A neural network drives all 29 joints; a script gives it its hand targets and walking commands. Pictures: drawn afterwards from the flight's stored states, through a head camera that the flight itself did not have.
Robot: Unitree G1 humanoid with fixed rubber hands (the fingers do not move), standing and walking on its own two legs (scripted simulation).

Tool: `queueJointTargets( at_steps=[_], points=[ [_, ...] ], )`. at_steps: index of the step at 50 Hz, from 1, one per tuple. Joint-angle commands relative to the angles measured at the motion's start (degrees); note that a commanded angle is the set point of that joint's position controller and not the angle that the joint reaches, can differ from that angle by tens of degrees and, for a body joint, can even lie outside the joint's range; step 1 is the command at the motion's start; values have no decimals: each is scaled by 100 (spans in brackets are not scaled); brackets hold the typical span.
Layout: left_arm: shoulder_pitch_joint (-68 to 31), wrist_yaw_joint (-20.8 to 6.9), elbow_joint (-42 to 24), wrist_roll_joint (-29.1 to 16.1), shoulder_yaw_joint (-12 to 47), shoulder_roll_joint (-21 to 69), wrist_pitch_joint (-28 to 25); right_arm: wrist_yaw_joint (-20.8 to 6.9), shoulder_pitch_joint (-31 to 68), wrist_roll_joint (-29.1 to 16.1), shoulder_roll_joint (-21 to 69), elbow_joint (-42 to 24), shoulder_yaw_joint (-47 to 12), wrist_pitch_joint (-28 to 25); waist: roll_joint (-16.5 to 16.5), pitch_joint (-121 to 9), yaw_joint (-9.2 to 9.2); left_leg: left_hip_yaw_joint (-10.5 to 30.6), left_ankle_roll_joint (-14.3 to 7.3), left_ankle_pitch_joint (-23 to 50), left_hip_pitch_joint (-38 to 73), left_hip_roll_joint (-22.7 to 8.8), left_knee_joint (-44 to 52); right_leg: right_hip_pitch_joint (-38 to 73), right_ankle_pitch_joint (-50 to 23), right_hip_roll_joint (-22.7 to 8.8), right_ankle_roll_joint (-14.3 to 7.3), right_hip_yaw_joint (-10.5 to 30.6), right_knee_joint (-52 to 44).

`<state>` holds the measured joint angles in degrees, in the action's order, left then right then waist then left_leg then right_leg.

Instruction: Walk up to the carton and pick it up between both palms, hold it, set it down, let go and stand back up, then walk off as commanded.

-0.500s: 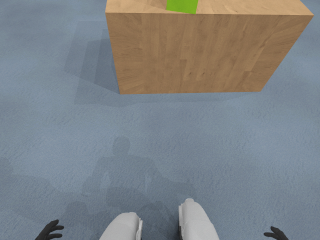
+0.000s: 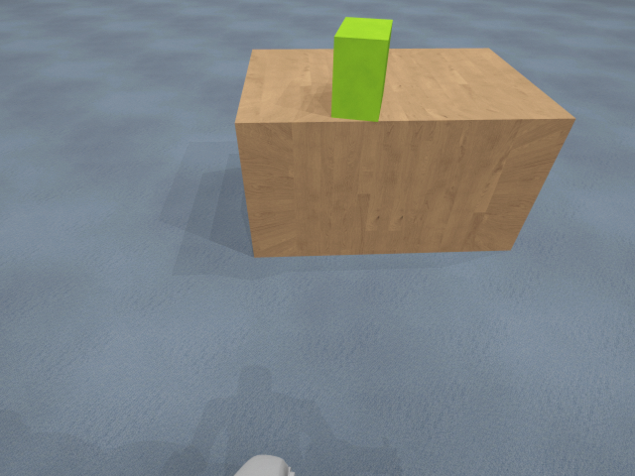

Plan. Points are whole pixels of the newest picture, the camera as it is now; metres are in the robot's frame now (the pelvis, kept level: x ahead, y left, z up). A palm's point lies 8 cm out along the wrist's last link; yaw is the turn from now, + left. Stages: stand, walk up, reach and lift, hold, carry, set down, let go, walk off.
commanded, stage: walk off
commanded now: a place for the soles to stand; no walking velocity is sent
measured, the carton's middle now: (361, 68) +1.37 -0.07 +0.03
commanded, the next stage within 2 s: stand in 1.28 s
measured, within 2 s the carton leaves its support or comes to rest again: neither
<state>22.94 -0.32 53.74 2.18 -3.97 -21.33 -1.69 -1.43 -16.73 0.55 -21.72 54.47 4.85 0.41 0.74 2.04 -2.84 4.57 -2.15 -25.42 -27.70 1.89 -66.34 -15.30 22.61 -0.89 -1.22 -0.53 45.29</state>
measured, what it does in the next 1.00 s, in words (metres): steps on the spot: left foot, then right foot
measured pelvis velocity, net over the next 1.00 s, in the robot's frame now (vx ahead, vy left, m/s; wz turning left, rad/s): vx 0.08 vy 0.03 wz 0.01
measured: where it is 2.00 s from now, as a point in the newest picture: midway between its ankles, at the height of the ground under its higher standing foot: outside the picture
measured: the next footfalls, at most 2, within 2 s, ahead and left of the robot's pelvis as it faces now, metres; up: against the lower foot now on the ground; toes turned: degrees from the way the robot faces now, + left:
left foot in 0.14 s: +0.11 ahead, +0.15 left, +0.00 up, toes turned +3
right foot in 0.48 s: +0.06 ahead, -0.09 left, +0.00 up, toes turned -5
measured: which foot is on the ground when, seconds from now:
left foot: up 0.00-0.12, down 0.14-0.52, up 0.54-0.82, down 0.84-1.00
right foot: down 0.00-0.18, up 0.20-0.46, down 0.48-0.90, up 0.92-1.00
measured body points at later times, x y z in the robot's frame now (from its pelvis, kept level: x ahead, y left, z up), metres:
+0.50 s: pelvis -0.01 +0.02 -0.02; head -0.01 +0.02 +0.43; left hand +0.03 +0.35 -0.13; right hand +0.05 -0.29 -0.14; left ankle +0.07 +0.15 -0.71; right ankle +0.02 -0.08 -0.71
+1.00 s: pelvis +0.08 +0.03 -0.02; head +0.12 +0.06 +0.43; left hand +0.11 +0.34 -0.16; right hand +0.20 -0.28 -0.12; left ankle +0.14 +0.16 -0.71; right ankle +0.07 -0.10 -0.67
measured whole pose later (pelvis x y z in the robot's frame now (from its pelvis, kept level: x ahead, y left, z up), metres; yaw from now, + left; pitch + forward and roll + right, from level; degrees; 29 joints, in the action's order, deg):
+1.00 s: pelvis +0.08 +0.03 -0.02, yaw +0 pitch -6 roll +1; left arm 14.2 -1.0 54.0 1.4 -2.7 -21.9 0.6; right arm 0.4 -8.9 0.6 -21.0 51.7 2.8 -3.8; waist -4.8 12.1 -2.5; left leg -3.2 -0.7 -23.2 -22.7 -1.0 -51.9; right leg -22.8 34.2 -1.1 -2.0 3.2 68.2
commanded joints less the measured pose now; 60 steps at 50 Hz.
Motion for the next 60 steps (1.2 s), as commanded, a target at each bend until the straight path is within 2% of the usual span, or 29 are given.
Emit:
queueJointTargets(
  at_steps=[1, 4, 6, 7, 8, 9, 10, 13, 20, 23, 24, 25, 26, 27, 30, 33, 37, 40, 41, 42, 43, 44, 46, 48, 53, 55, 57, 58, 60],
  points=[
    [-886, 43, -855, 17, -470, -1648, -150, -53, 309, -56, -1207, -700, 345, -279, -1547, 1116, 283, -482, 158, -175, 156, -352, 1398, -1223, 2462, -1444, -1099, 2173, -3207],
    [-1008, 53, -835, -44, -365, -1729, -66, -71, 57, -1, -1132, -553, 324, -315, -1540, 1183, 439, -798, 128, 18, 1637, -156, 2630, -2167, 2079, -954, -938, 1443, -2417],
    [-787, 67, -769, -44, -298, -1433, 11, -2, -485, 19, -1133, -319, 337, -351, -593, 763, 735, -606, 22, -223, 2898, -4, 3125, -2748, 2031, -630, -668, 1067, -1106],
    [-624, 100, -694, -88, -251, -1263, 86, 51, -742, 83, -1317, -367, 352, -346, 332, 575, 818, 416, -154, -1454, 3066, -437, 3901, -3182, 2466, -161, -433, 689, 276],
    [-736, 45, -650, -95, -240, -1043, 42, 108, -983, 119, -1946, -264, 437, -386, 1610, 509, 1033, 2775, -595, -3265, 2524, -1748, 5076, -3420, 1536, 711, -102, 80, 2444],
    [-546, 30, -749, -10, -337, -1373, 51, 120, -517, 96, -2374, -449, 457, -390, 1429, 493, 755, 3964, -1200, -4001, 1501, -2556, 5714, -3125, 1123, 497, -157, 786, 2957],
    [-553, 4, -932, -7, -369, -1639, 24, 169, -5, 115, -2505, -652, 518, -366, 1480, 563, 609, 4022, -1439, -4392, 781, -2674, 5894, -2738, 1066, 214, -82, 725, 2828],
    [397, -121, -390, -104, -433, -1644, 84, 223, 758, 195, -1959, -777, 256, -347, 1308, 392, -17, 2154, -928, -3439, 243, -1948, 5381, -1549, 354, -142, -68, 312, 2297],
    [134, -241, -614, -54, -401, -1414, 126, 268, 774, 175, -1970, -668, 382, -355, 1401, 754, 59, 1880, -1089, -2599, -4, -1981, 4707, -1039, 986, -303, -175, 385, 778],
    [1606, -228, -298, 23, -601, -1537, 106, 329, 1287, 216, -1731, -860, 264, -288, -174, 327, -846, 642, -96, -2236, -2354, -1162, 3169, 2103, 1546, -34, -579, 356, -558],
    [2086, -172, -155, 86, -648, -1722, 107, 342, 1414, 206, -1245, -975, 135, -279, -1889, 637, -1157, -531, 328, -2214, -2804, -179, 1050, 1831, 2779, -623, -788, 1268, -1998],
    [1178, -97, -370, 61, -555, -1958, 91, 284, 1334, 82, -862, -1071, 69, -242, -2439, 989, -572, -528, 298, -1377, -3164, 144, -542, 513, 4069, -2037, -1123, 4126, -3211],
    [599, -87, -540, 38, -588, -2094, 145, 297, 1279, -53, -1299, -1085, 241, -258, -1802, 1279, -279, 456, -3, -716, -2659, -97, -917, -443, 4832, -2519, -1497, 4855, -3881],
    [104, -46, -667, 64, -577, -2143, 81, 266, 1264, -98, -1442, -928, 254, -324, -1581, 1593, -142, 489, -91, -432, -2354, -158, -959, -644, 4680, -2557, -1375, 4939, -4109],
    [245, 59, -606, 8, -440, -1777, -108, 183, 716, -97, -1427, -673, 235, -376, -966, 1136, -81, 202, -129, 336, -2311, -327, -625, 535, 1595, -1794, -563, 3395, -3213],
    [-663, 2, -763, 10, -467, -1865, -134, 149, 588, -74, -1539, -558, 389, -352, -945, 1354, 179, -1, 52, 400, -1150, -493, -109, -605, 2365, -1920, -820, 2969, -3293],
    [-676, -44, -618, -48, -384, -1804, -151, 81, 696, -24, -1162, -600, 320, -388, -1166, 983, 186, -427, 55, 34, 254, -418, 1507, -847, 479, -1608, -977, 1775, -2454],
    [-939, 4, -636, -79, -242, -1423, -57, 146, -288, 7, -1128, -219, 357, -469, -292, 604, 711, -801, 65, 863, 2474, -36, 2958, -1531, -1315, -924, -616, 753, -389],
    [-564, 14, -578, -96, -172, -1187, -23, 239, -556, 47, -1341, -286, 403, -518, 493, 377, 811, -155, 1, 471, 2753, -333, 3671, -1463, -1602, -527, -345, 338, 1110],
    [-290, 3, -506, -145, -147, -879, -33, 284, -536, 133, -1709, -353, 452, -500, 1468, 203, 757, 1874, -510, 831, 2925, -1439, 3952, -2232, -299, 133, 61, 16, 2246],
    [-95, 59, -569, -158, -192, -1006, 9, 317, -267, -2, -1961, -492, 379, -496, 1412, 116, 412, 3164, -1115, 752, 2549, -2376, 4441, -2434, 820, 135, -53, 403, 2428],
    [-528, 108, -684, -52, -267, -1376, 61, 286, 121, -75, -2043, -516, 389, -489, 1244, 224, 495, 3841, -1667, 876, 1826, -2637, 4435, -2238, 1346, -65, -85, 665, 2577],
    [-787, 46, -568, -37, -341, -1570, 23, 300, 235, -22, -2027, -479, 299, -474, 639, 319, 344, 3175, -1515, 1233, 1350, -2367, 4386, -1941, 1441, -197, -85, 761, 2704],
    [-485, 20, -349, -104, -314, -1572, 48, 365, 661, 38, -1841, -526, 263, -459, 860, 251, 218, 1933, -1224, 1444, 1231, -1979, 3978, -1678, 981, -381, -132, 488, 2117],
    [-478, 42, -399, -265, -249, -1404, 60, 372, 1038, -39, -1688, -494, 178, -389, 1138, -394, 77, 1096, -1095, 3289, 1027, -1793, 3022, -728, 410, -297, -48, 251, 849],
    [-401, 80, -367, -190, -318, -1540, -9, 334, 1264, -53, -1646, -518, 193, -235, 924, -580, -79, 424, -577, 2830, 435, -1303, 2237, 261, -589, -172, -172, 55, -485],
    [-392, 62, -550, -83, -453, -2192, -61, 376, 1319, -135, -1279, -702, 74, -212, -859, -1047, -278, -596, 126, 1260, -236, -79, 183, 587, -1730, -1495, -921, 2636, -1564],
    [-592, 63, -596, -100, -333, -2280, -20, 445, 1158, -147, -1280, -640, 122, -192, -1228, -930, -131, -422, 97, -789, 75, 164, 108, 28, -2289, -1983, -1440, 3578, -1862],
    [-1001, 79, -655, -76, -219, -2028, -34, 447, 1100, -120, -1361, -474, 169, -216, -893, -384, 94, -288, 93, -1364, 200, -112, 203, -411, -2679, -1978, -1373, 3490, -1757]
  ],
)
